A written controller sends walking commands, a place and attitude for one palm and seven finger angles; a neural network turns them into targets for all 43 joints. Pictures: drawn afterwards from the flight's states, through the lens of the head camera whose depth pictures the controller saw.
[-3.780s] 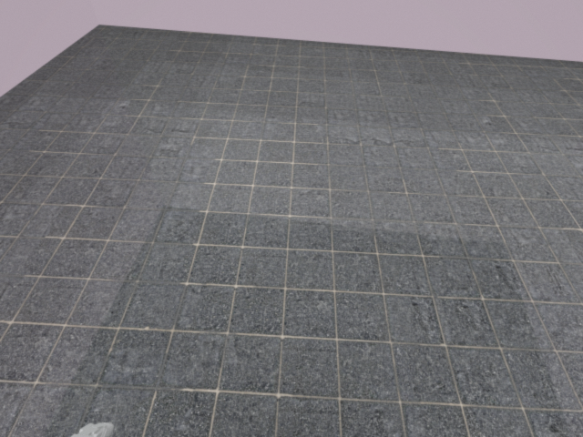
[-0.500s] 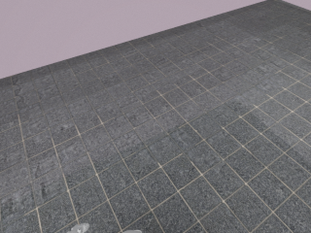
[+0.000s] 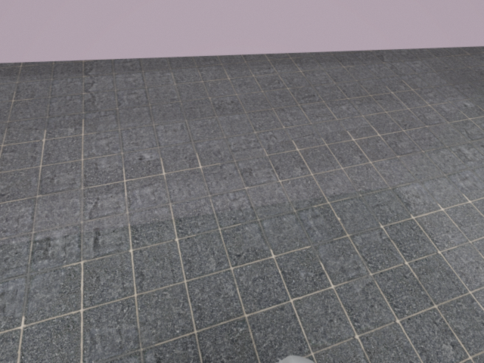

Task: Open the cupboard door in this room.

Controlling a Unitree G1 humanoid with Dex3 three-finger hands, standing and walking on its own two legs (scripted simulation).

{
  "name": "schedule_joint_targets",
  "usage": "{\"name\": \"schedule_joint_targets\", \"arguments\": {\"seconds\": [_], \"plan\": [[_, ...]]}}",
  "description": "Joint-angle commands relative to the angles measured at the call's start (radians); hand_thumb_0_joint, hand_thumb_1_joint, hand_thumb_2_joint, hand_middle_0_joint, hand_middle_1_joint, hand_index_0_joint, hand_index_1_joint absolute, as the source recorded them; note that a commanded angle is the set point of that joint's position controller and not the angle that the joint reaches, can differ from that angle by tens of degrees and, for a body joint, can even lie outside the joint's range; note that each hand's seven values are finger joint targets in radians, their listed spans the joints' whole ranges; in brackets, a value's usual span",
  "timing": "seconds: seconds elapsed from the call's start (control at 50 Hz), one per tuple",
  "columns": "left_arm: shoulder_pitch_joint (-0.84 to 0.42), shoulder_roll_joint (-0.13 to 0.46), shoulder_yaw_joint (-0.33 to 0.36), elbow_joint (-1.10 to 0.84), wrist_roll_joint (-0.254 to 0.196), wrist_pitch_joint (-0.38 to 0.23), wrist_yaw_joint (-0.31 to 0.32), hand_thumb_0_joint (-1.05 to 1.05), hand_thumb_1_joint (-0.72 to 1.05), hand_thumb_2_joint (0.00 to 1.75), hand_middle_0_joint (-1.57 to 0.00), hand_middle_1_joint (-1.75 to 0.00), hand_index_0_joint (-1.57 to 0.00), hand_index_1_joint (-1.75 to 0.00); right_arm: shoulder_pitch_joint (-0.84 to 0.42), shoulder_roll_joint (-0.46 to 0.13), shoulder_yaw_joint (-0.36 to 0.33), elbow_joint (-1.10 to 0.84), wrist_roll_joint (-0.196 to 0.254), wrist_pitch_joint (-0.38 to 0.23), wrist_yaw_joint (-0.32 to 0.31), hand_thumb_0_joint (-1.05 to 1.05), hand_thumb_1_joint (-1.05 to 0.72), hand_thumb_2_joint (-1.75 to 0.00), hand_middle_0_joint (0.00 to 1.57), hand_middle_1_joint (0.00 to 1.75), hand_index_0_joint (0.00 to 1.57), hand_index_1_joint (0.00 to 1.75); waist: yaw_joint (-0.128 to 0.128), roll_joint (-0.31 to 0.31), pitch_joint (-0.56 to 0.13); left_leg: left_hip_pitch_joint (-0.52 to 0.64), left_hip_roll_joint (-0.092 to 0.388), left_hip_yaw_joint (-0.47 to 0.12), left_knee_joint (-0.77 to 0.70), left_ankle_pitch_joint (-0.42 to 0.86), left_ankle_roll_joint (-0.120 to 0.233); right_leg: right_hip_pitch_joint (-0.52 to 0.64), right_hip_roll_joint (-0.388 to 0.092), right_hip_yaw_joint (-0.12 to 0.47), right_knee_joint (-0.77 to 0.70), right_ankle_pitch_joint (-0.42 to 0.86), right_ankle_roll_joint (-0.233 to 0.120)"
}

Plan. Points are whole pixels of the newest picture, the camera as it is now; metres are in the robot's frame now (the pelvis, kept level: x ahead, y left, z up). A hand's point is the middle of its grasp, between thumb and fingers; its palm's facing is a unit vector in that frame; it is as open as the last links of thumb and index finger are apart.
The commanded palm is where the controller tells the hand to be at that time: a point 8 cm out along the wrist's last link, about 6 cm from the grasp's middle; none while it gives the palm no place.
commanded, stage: turn or walk to find it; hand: left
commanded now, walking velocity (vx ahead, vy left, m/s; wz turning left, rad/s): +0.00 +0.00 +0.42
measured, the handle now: out of the picture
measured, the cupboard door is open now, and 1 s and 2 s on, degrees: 0 0 0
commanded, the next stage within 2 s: none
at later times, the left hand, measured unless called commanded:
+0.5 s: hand out of the picture +0.03 +0.16 -0.14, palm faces +0.22 -0.94 -0.27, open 7.4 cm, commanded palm none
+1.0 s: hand out of the picture -0.13 +0.21 -0.17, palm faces +0.46 -0.85 -0.25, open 7.4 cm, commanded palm none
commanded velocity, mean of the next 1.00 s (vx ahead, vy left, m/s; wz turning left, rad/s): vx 0.00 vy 0.00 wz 0.42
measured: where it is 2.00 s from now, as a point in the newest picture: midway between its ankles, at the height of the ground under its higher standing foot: outside the picture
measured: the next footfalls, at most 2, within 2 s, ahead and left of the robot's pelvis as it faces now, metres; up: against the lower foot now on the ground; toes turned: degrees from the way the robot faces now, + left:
right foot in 0.36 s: +0.04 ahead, -0.14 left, +0.00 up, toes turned +6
left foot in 0.80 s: -0.07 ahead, +0.10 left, +0.00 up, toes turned +26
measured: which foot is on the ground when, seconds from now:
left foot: down 0.00-0.36, up 0.38-0.78, down 0.80-1.00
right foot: up 0.00-0.34, down 0.36-0.80, up 0.82-1.00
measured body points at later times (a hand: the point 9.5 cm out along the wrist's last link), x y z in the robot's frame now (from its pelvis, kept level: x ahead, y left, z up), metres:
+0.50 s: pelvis -0.03 -0.05 +0.00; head -0.01 -0.07 +0.45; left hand +0.02 +0.21 -0.12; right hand +0.05 -0.29 -0.16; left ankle -0.05 +0.09 -0.66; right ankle +0.00 -0.14 -0.73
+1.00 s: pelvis -0.07 +0.00 +0.00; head -0.06 +0.03 +0.45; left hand -0.15 +0.26 -0.15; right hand +0.13 -0.18 -0.12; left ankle -0.10 +0.09 -0.73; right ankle -0.02 -0.14 -0.66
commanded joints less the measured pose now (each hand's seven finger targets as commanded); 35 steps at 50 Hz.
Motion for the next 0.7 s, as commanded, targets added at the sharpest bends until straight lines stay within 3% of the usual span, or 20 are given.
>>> {"name": "schedule_joint_targets", "arguments": {"seconds": [0.0,0.1,0.2,0.24,0.28,0.3,0.32,0.34,0.36,0.38,0.4,0.42,0.44,0.5,0.58,0.68], "plan": [[-0.02,0.051,0.009,-0.087,-0.002,-0.041,-0.006,0.0,0.9,0.9,-0.2,-0.3,-0.2,-0.3,0.065,-0.2,-0.042,-0.047,0.002,-0.018,-0.02,0.0,-0.9,-0.9,0.2,0.3,0.2,0.3,-0.029,0.187,-0.106,0.168,0.239,-0.238,-0.223,0.53,0.11,-0.087,-0.002,0.045,0.014,0.055,0.014],[-0.071,0.041,0.005,-0.119,-0.005,-0.041,0.0,0.0,0.9,0.9,-0.2,-0.3,-0.2,-0.3,0.109,-0.203,-0.05,-0.039,-0.002,-0.012,-0.018,0.0,-0.9,-0.9,0.2,0.3,0.2,0.3,-0.049,0.181,-0.103,0.183,0.245,-0.31,-0.221,0.503,0.133,-0.07,0.017,0.054,-0.093,0.024,0.021],[-0.095,0.021,-0.002,-0.144,-0.01,-0.044,0.004,0.0,0.9,0.9,-0.2,-0.3,-0.2,-0.3,0.104,-0.209,-0.058,-0.045,-0.009,-0.001,-0.013,0.0,-0.9,-0.9,0.2,0.3,0.2,0.3,-0.052,0.204,-0.096,0.113,0.234,-0.376,-0.211,0.44,0.139,0.029,0.05,0.051,-0.259,-0.005,0.004],[-0.061,0.019,-0.002,-0.14,-0.013,-0.046,0.007,0.0,0.9,0.9,-0.2,-0.3,-0.2,-0.3,0.082,-0.213,-0.061,-0.054,-0.01,0.004,-0.01,0.0,-0.9,-0.9,0.2,0.3,0.2,0.3,-0.034,0.217,-0.099,0.046,0.217,-0.39,-0.205,0.391,0.127,0.114,0.07,0.041,-0.347,0.028,-0.006],[-0.004,0.025,0.0,-0.129,-0.014,-0.054,0.01,0.0,0.9,0.9,-0.2,-0.3,-0.2,-0.3,0.064,-0.209,-0.063,-0.061,-0.007,0.008,-0.006,0.0,-0.9,-0.9,0.2,0.3,0.2,0.3,-0.004,0.189,-0.101,-0.039,0.185,-0.385,-0.167,0.316,0.098,0.239,0.078,0.031,-0.508,0.141,-0.013],[0.03,0.043,0.004,-0.122,-0.012,-0.062,0.013,0.0,0.9,0.9,-0.2,-0.3,-0.2,-0.3,0.058,-0.191,-0.062,-0.064,0.0,0.007,-0.003,0.0,-0.9,-0.9,0.2,0.3,0.2,0.3,0.015,0.141,-0.109,-0.114,0.151,-0.365,-0.114,0.248,0.062,0.35,0.056,0.047,-0.648,0.231,-0.018],[0.049,0.104,0.017,-0.124,0.0,-0.073,0.02,0.0,0.9,0.9,-0.2,-0.3,-0.2,-0.3,0.077,-0.138,-0.056,-0.073,0.008,0.007,0.003,0.0,-0.9,-0.9,0.2,0.3,0.2,0.3,0.023,-0.031,-0.117,-0.256,0.056,-0.272,0.035,0.055,-0.002,0.462,-0.105,0.205,-0.772,0.179,-0.063],[0.046,0.184,0.029,-0.139,0.011,-0.077,0.022,0.0,0.9,0.9,-0.2,-0.3,-0.2,-0.3,0.079,-0.093,-0.048,-0.103,0.006,0.007,0.006,0.0,-0.9,-0.9,0.2,0.3,0.2,0.3,0.024,-0.257,-0.088,-0.366,-0.073,-0.103,0.269,-0.238,-0.067,0.428,-0.343,0.431,-0.833,0.226,-0.173],[0.023,0.173,0.031,-0.156,-0.001,-0.076,0.023,0.0,0.9,0.9,-0.2,-0.3,-0.2,-0.3,0.062,-0.15,-0.065,-0.096,-0.008,0.022,0.003,0.0,-0.9,-0.9,0.2,0.3,0.2,0.3,0.03,-0.214,-0.094,-0.324,-0.024,-0.149,0.439,-0.27,-0.064,0.297,-0.37,0.419,-0.85,0.197,-0.225],[-0.036,0.148,0.027,-0.166,-0.001,-0.074,0.023,0.0,0.9,0.9,-0.2,-0.3,-0.2,-0.3,0.058,-0.151,-0.07,-0.079,-0.007,0.033,0.008,0.0,-0.9,-0.9,0.2,0.3,0.2,0.3,0.001,-0.15,-0.047,-0.306,-0.011,-0.151,0.556,-0.218,-0.064,0.21,-0.32,0.381,-0.862,0.137,-0.226],[-0.082,0.116,0.017,-0.176,-0.003,-0.071,0.023,0.0,0.9,0.9,-0.2,-0.3,-0.2,-0.3,0.071,-0.148,-0.071,-0.059,-0.006,0.04,0.015,0.0,-0.9,-0.9,0.2,0.3,0.2,0.3,-0.026,-0.072,-0.007,-0.297,0.01,-0.143,0.62,-0.159,-0.066,0.155,-0.272,0.303,-0.853,0.125,-0.204],[-0.124,0.088,0.005,-0.181,-0.001,-0.076,0.019,0.0,0.9,0.9,-0.2,-0.3,-0.2,-0.3,0.106,-0.134,-0.067,-0.037,-0.009,0.043,0.021,0.0,-0.9,-0.9,0.2,0.3,0.2,0.3,-0.053,-0.048,0.007,-0.29,0.02,-0.12,0.655,-0.09,-0.077,0.154,-0.216,0.198,-0.828,0.18,-0.183],[-0.127,0.077,0.001,-0.181,-0.001,-0.082,0.019,0.0,0.9,0.9,-0.2,-0.3,-0.2,-0.3,0.135,-0.124,-0.064,-0.025,-0.009,0.044,0.024,0.0,-0.9,-0.9,0.2,0.3,0.2,0.3,-0.06,-0.063,-0.009,-0.29,0.023,-0.101,0.665,-0.058,-0.089,0.181,-0.192,0.136,-0.81,0.237,-0.174],[-0.06,0.07,0.001,-0.151,0.001,-0.086,0.019,0.0,0.9,0.9,-0.2,-0.3,-0.2,-0.3,0.106,-0.121,-0.06,-0.025,-0.006,0.045,0.024,0.0,-0.9,-0.9,0.2,0.3,0.2,0.3,-0.029,-0.087,-0.014,-0.295,0.038,-0.078,0.621,-0.053,-0.109,0.235,-0.196,0.095,-0.798,0.308,-0.178],[0.021,0.11,0.01,-0.115,0.008,-0.083,0.016,0.0,0.9,0.9,-0.2,-0.3,-0.2,-0.3,0.032,-0.112,-0.048,-0.036,-0.002,0.042,0.022,0.0,-0.9,-0.9,0.2,0.3,0.2,0.3,0.014,-0.097,-0.037,-0.256,0.042,-0.039,0.445,-0.136,-0.117,0.31,-0.223,0.083,-0.758,0.428,-0.202],[0.047,0.148,0.026,-0.088,0.013,-0.076,0.014,0.0,0.9,0.9,-0.2,-0.3,-0.2,-0.3,0.007,-0.1,-0.032,-0.046,0.01,0.024,0.017,0.0,-0.9,-0.9,0.2,0.3,0.2,0.3,0.03,-0.152,-0.098,-0.141,0.033,0.018,0.203,-0.179,-0.099,0.359,-0.252,0.054,-0.668,0.612,-0.212]]}}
